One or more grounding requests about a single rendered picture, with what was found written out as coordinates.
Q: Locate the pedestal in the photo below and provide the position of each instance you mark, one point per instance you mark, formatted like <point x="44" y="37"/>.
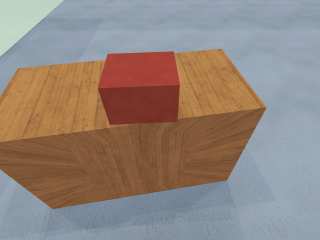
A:
<point x="56" y="140"/>

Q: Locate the carton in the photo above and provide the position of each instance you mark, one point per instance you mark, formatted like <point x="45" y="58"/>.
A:
<point x="140" y="88"/>

